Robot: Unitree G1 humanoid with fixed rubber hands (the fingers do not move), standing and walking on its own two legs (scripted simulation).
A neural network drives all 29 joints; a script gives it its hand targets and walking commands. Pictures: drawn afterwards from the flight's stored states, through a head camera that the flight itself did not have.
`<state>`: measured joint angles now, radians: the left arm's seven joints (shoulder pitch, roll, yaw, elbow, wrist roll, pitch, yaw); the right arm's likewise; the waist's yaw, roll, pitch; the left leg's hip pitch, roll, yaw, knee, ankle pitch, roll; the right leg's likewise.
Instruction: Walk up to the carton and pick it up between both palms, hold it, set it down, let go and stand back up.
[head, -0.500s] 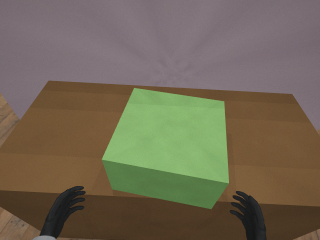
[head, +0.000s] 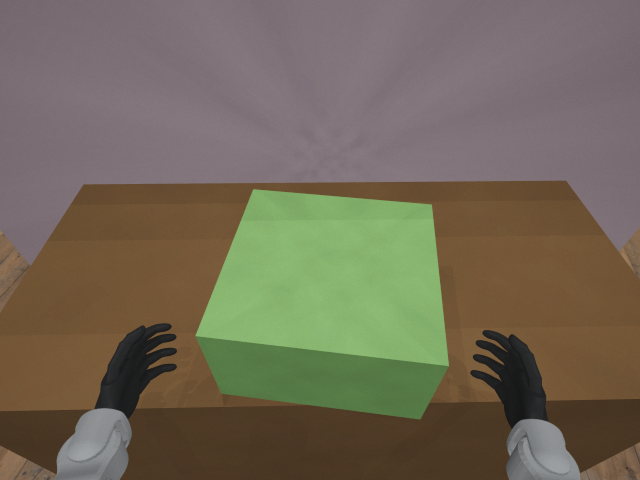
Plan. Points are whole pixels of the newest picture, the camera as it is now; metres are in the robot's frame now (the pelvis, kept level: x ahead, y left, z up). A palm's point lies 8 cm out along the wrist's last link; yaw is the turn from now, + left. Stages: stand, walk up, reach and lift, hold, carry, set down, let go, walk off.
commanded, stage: reach and lift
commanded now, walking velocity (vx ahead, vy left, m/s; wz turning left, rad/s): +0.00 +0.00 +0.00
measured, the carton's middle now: (330, 295) +0.41 +0.02 -0.05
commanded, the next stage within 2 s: none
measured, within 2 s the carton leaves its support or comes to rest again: neither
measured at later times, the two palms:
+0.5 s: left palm (141, 322) +0.30 +0.27 +0.04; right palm (515, 339) +0.29 -0.21 +0.04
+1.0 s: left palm (158, 265) +0.37 +0.26 +0.07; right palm (507, 285) +0.35 -0.21 +0.07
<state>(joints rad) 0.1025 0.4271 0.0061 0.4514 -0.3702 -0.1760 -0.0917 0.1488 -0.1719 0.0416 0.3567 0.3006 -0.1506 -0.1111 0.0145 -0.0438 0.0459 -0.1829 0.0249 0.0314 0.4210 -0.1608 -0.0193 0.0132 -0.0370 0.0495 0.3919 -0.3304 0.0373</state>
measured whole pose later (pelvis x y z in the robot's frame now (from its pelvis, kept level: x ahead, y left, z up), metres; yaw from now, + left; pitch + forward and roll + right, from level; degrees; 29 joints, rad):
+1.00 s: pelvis -0.01 +0.00 +0.00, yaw +0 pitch +6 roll -1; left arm -0.57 0.47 0.03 0.77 -0.33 0.07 -0.09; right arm -0.47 -0.29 0.09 0.63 0.41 0.03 -0.15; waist -0.02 -0.04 -0.02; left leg -0.40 0.05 0.01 0.39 -0.10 -0.03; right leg -0.20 -0.01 0.04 0.37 -0.27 0.03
